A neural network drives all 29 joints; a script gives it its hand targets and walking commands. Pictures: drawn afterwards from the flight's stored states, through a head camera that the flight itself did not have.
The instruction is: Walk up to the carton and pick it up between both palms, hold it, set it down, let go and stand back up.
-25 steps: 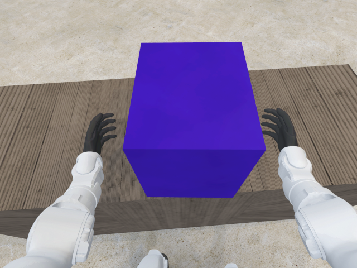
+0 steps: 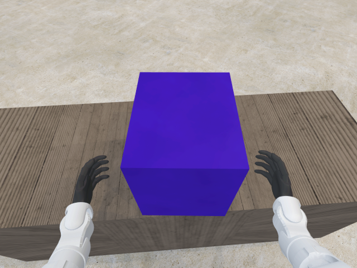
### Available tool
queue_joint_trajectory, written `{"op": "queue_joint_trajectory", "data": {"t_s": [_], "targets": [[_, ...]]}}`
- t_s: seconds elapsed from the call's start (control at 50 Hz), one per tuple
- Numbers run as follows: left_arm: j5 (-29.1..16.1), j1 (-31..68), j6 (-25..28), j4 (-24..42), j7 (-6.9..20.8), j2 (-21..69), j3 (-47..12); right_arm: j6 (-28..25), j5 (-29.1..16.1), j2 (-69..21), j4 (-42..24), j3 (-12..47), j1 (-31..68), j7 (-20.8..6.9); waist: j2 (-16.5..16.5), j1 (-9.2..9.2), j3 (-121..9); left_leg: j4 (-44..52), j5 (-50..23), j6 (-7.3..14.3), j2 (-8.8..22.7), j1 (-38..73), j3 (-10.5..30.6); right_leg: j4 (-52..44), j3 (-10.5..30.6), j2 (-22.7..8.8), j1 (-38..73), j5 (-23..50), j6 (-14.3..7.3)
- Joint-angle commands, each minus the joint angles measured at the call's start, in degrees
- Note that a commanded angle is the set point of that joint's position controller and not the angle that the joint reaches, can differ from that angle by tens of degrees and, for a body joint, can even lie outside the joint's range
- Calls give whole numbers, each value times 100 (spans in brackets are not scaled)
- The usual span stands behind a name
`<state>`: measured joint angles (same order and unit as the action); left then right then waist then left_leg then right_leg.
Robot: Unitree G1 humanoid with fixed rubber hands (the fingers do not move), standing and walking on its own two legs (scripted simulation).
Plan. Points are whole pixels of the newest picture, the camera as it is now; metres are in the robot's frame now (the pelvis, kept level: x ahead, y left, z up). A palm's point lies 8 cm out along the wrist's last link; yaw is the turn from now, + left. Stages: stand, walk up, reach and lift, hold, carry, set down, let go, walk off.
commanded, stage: set down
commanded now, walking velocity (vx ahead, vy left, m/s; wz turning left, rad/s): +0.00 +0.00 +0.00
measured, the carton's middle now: (184, 146) +0.44 +0.02 -0.05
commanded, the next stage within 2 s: none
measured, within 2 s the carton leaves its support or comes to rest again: neither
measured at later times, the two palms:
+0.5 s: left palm (76, 220) +0.22 +0.25 -0.01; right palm (278, 224) +0.23 -0.19 -0.02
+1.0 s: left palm (90, 240) +0.19 +0.22 -0.04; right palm (289, 241) +0.20 -0.21 -0.04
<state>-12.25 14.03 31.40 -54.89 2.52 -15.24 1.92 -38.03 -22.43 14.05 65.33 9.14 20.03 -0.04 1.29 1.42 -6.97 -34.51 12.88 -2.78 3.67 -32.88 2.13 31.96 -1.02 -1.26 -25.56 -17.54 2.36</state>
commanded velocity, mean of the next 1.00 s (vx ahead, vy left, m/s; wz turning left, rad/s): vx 0.00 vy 0.00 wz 0.00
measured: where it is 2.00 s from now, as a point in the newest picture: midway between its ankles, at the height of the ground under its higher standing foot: outside the picture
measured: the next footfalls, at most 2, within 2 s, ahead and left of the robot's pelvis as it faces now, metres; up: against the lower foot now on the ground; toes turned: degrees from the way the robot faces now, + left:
none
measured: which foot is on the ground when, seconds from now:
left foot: down 0.00-1.00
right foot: down 0.00-1.00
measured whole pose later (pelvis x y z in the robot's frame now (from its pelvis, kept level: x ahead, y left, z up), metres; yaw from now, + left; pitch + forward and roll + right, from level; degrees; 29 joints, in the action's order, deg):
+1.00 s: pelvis +0.02 -0.01 +0.01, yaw -2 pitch -2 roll +1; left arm -9.8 -9.5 25.9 -38.9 -0.3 -13.4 -1.6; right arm -33.5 -15.5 9.5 47.5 6.9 -7.1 -1.2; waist -2.4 3.0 3.9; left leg -25.1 12.1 -3.1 3.3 -10.4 -1.0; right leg 26.3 1.4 -2.0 -5.9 -18.0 1.6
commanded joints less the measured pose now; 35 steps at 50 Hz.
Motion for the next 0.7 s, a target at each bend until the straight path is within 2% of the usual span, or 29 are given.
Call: {"op": "queue_joint_trajectory", "data": {"t_s": [0.0,0.04,0.06,0.08,0.1,0.16,0.18,0.2,0.24,0.26,0.28,0.3,0.32,0.34,0.36,0.38,0.4,0.42,0.44,0.48,0.5,0.52,0.54,0.58,0.6,0.62,0.64,0.66,0.68], "targets": [[146,-360,-275,458,342,-555,285,-140,-55,656,-637,203,-166,166,-499,-19,-566,480,-2077,-67,-502,2610,-268,-714,1,291,1083,2403,102],[107,-453,-282,863,304,-603,314,-159,15,495,-1178,139,-284,175,-571,57,-449,623,-1813,-17,-527,2782,-287,-888,38,263,1168,1878,88],[131,-475,-247,1144,266,-675,381,-172,21,437,-1471,70,-406,187,-484,147,-318,652,-1753,-8,-547,2764,-326,-920,50,299,1072,1491,37],[35,-96,-212,1209,207,-702,248,-150,71,344,-1682,-45,-190,164,-392,124,-246,680,-1508,-8,-550,2680,-368,-974,35,321,885,870,-23],[25,-358,-198,1288,162,-660,288,-128,151,258,-1888,-29,-563,137,-392,210,-185,745,-1456,31,-542,2820,-435,-1063,102,270,955,670,-91],[-72,-228,-124,1701,18,-704,187,0,254,113,-2376,-116,-733,37,-130,242,-113,873,-937,23,-514,2630,-442,-1107,170,242,755,-27,-265],[-162,-143,-118,1551,5,-702,55,96,324,119,-2282,-171,-749,47,-15,165,73,906,-728,2,-507,2547,-458,-1095,155,209,648,-231,-305],[-237,111,-85,1519,-42,-801,-10,147,365,155,-2363,-233,-621,10,63,152,120,924,-313,24,-525,2378,-495,-1104,193,144,544,-574,-321],[-340,75,-82,1465,-104,-892,-34,290,469,68,-2397,-296,-816,1,162,144,137,952,-31,42,-520,2368,-526,-1121,237,78,486,-790,-356],[-399,305,-46,1452,-130,-910,-129,364,541,44,-2316,-381,-725,25,200,52,48,887,123,50,-504,2361,-498,-1059,265,52,453,-863,-308],[-438,449,-42,1399,-145,-944,-202,429,514,79,-2206,-443,-669,33,286,78,160,880,408,40,-501,2283,-499,-1049,294,23,333,-1074,-310],[-472,509,-48,1307,-182,-920,-234,461,574,54,-2227,-514,-611,43,331,43,4,874,404,42,-454,2309,-515,-1041,287,21,389,-1028,-335],[-394,100,-78,1345,-182,-854,-217,508,549,101,-1983,-532,-988,72,383,2,156,900,247,-22,-419,2579,-491,-1083,256,26,424,-896,-318],[-466,240,-80,1344,-175,-838,-263,506,565,173,-2035,-585,-884,103,294,-53,54,864,198,-8,-401,2586,-497,-1070,240,47,395,-829,-296],[-414,-116,-122,1157,-153,-846,-248,522,630,164,-1957,-642,-1147,159,111,-144,38,816,-50,-5,-385,2739,-477,-1072,218,93,593,-540,-273],[-465,-268,-118,1540,-156,-838,-202,441,603,211,-2110,-716,-1339,168,74,-135,-237,760,-411,-49,-386,2884,-515,-1016,165,134,766,-229,-244],[-332,-687,-194,1351,-147,-716,-216,426,567,270,-1899,-682,-1530,177,115,-123,-127,759,-674,-105,-362,3102,-439,-1013,123,178,765,-69,-257],[-315,-863,-201,1597,-163,-609,-262,380,482,345,-1984,-699,-1599,162,35,-188,-263,761,-990,-135,-323,3351,-405,-1033,69,238,878,180,-264],[-171,-1370,-296,1534,-113,-409,-264,358,476,383,-1790,-614,-2083,141,13,-218,-167,773,-1406,-143,-325,3626,-361,-1139,49,268,930,510,-301],[-68,-1608,-345,1464,-61,-296,-238,285,465,496,-1840,-593,-1986,118,34,-167,-146,815,-1893,-243,-342,3722,-328,-1180,-14,332,990,784,-318],[107,-1774,-396,1620,-74,-269,-99,209,525,474,-1957,-580,-2056,80,8,-59,-80,810,-2073,-237,-357,3670,-305,-1179,-60,371,974,836,-324],[113,-1922,-407,1541,-57,-129,-175,195,517,481,-2066,-469,-2095,40,-109,-67,108,857,-2019,-220,-360,3684,-283,-1275,-45,367,980,755,-341],[102,-1877,-326,1803,-97,-55,-184,148,480,555,-2228,-488,-2036,-27,-204,7,168,882,-2081,-200,-349,3644,-257,-1247,-60,404,904,754,-350],[195,-2110,-320,1655,-80,-73,-112,94,492,466,-2301,-375,-2254,-72,-307,-7,452,942,-2148,-178,-408,3631,-314,-1340,16,389,993,783,-357],[214,-1913,-290,1976,-141,-112,-144,74,494,615,-2629,-492,-2030,-124,-385,54,579,1007,-1851,-139,-388,3515,-293,-1324,-14,415,903,498,-372],[252,-1990,-276,1622,-132,-56,-80,102,542,381,-2408,-341,-2199,-176,-429,64,853,1063,-1606,-98,-424,3360,-327,-1399,37,411,912,256,-382],[335,-1773,-295,1786,-219,-109,-45,155,562,487,-2518,-422,-1887,-255,-307,199,1009,1136,-1285,-109,-410,3178,-358,-1331,15,412,730,-72,-394],[349,-1837,-250,1897,-296,-70,-118,170,595,488,-2433,-493,-2019,-307,-132,137,1085,1176,-1144,-99,-408,3235,-361,-1314,-3,378,639,-169,-421],[355,-1911,-228,1813,-295,-144,2,185,588,324,-2502,-395,-2171,-290,-296,252,1126,1192,-1175,-42,-445,3212,-438,-1362,91,372,775,-145,-372]]}}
